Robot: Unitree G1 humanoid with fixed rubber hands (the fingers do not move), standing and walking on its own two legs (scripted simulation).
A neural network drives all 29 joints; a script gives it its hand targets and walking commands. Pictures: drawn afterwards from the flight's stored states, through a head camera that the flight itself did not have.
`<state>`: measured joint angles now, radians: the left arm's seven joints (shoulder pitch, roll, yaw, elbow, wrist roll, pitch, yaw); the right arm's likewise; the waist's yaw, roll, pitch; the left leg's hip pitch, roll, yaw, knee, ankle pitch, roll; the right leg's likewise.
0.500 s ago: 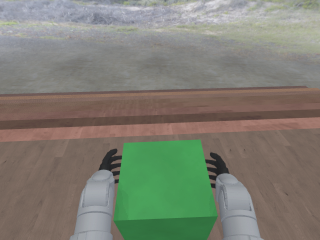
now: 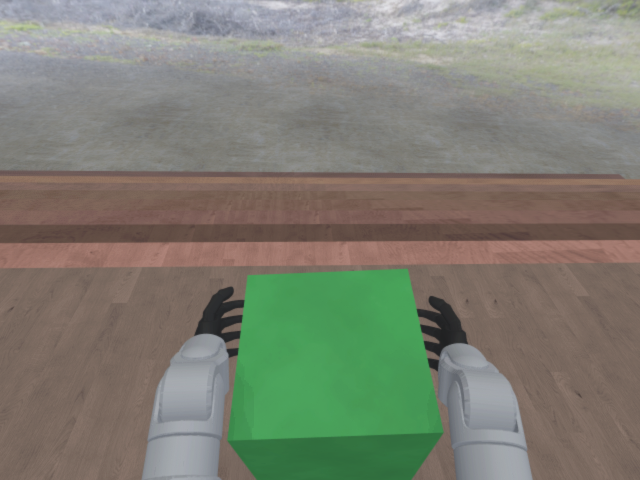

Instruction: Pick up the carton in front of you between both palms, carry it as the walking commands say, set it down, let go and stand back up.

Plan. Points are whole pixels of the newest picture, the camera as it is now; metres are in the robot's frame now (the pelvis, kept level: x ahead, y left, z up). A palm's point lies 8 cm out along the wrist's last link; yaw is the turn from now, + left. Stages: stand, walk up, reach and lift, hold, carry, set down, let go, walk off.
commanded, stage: carry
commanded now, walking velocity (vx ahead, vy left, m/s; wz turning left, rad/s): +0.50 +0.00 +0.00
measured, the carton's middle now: (332, 384) +0.29 -0.01 -0.02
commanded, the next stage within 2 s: none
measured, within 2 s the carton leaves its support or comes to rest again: neither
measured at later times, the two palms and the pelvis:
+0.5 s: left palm (237, 236) +0.47 +0.13 +0.09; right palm (428, 239) +0.48 -0.17 +0.09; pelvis +0.21 -0.02 +0.01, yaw +1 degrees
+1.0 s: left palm (240, 147) +0.81 +0.18 +0.08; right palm (374, 153) +0.79 -0.12 +0.08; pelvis +0.53 +0.04 +0.01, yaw -1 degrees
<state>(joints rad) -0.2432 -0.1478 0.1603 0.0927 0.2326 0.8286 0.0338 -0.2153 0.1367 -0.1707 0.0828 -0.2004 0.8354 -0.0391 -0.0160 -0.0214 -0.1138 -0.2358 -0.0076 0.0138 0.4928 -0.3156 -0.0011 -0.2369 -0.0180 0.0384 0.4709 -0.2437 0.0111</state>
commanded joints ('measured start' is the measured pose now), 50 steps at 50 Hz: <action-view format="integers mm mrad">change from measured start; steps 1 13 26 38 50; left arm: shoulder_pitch -494 -308 -396 -397 -264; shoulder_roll -906 -879 -880 -886 -970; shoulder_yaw -684 -781 -750 -782 -807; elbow -168 -413 -439 -472 -470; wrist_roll -353 -487 -549 -530 -485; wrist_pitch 57 314 412 396 306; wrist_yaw -208 -182 -186 -210 -183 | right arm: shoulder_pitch -593 -374 -444 -384 -359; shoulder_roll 905 866 861 907 940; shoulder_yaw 720 783 754 753 817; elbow -172 -463 -444 -423 -519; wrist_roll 387 486 510 482 527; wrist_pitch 36 312 407 365 308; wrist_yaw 244 206 192 204 238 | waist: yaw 3 0 32 -10 -4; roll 151 162 -78 291 155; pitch -170 -197 -147 -317 -169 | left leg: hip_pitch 164 179 -430 535 348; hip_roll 196 208 110 462 259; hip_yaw -258 -44 120 -514 85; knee -265 -150 234 -278 -296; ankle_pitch -341 224 131 59 433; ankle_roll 68 106 -18 241 128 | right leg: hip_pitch -228 -36 294 -460 -417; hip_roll -36 48 -258 -17 -69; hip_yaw -55 -285 -60 -102 -195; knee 102 -120 -331 815 223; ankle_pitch -349 73 130 -232 117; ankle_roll -21 6 -140 11 -9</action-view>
